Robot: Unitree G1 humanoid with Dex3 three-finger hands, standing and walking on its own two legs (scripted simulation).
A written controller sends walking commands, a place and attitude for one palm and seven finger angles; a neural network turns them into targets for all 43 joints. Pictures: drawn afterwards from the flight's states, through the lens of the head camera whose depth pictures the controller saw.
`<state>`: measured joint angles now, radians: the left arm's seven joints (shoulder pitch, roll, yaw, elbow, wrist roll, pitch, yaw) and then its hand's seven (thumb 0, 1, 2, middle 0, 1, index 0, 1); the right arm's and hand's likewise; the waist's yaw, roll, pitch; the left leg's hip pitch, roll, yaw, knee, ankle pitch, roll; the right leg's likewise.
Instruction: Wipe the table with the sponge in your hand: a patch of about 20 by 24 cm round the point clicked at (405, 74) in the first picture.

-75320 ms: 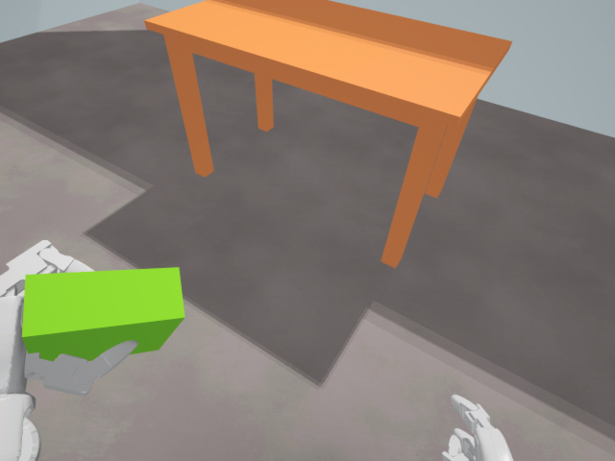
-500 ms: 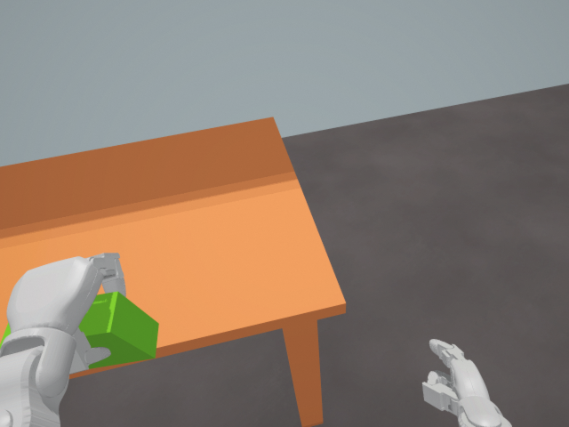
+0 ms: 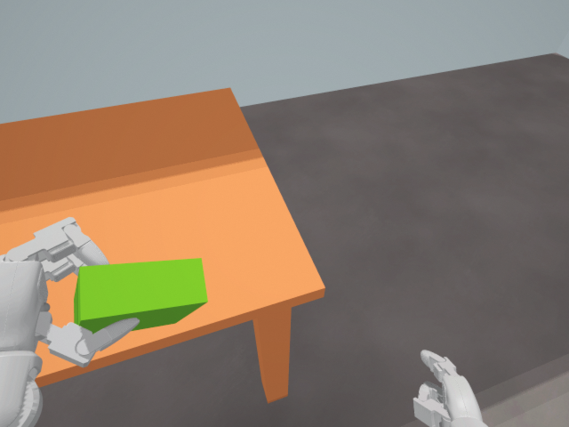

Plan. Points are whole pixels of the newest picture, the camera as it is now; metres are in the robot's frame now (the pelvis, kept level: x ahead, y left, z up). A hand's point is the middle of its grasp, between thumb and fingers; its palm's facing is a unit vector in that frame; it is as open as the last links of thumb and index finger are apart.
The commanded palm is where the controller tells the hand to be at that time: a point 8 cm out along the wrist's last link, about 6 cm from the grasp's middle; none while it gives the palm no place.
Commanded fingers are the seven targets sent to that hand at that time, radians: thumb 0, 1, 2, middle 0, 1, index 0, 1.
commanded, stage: step back with the hand held close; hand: left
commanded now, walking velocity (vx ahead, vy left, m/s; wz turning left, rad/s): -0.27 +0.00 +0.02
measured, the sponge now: (154, 298) +0.24 +0.18 +0.11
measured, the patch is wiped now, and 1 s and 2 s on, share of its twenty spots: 1.00 1.00 1.00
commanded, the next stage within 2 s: stop stepping back and stand still in 1.14 s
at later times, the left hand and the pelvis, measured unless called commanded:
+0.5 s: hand out of the picture +0.13 +0.27 +0.17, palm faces +0.44 -0.81 -0.40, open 9.1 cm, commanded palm +0.08 +0.31 +0.20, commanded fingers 0.00 0.10 1.30 -1.20 -1.60 -1.20 -1.60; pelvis -0.07 +0.02 -0.02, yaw +2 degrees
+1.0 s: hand out of the picture +0.03 +0.28 +0.18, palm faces +0.43 -0.84 -0.33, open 9.0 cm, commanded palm +0.00 +0.32 +0.20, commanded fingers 0.00 0.10 1.30 -1.20 -1.60 -1.20 -1.60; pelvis -0.17 +0.04 -0.01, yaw -2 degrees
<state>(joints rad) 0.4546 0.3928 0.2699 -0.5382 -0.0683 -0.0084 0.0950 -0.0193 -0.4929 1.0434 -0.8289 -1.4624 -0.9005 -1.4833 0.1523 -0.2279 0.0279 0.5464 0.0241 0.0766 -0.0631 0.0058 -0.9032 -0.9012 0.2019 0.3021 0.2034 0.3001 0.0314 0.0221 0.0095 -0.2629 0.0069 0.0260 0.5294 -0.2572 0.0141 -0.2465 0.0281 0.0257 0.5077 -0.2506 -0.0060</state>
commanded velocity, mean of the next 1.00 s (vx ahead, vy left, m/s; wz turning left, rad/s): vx -0.33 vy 0.00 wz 0.01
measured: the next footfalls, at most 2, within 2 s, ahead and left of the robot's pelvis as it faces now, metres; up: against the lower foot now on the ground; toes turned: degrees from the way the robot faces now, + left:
right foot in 0.96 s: -0.19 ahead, -0.09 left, +0.00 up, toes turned +0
left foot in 1.14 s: -0.11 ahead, +0.17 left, +0.00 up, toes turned -2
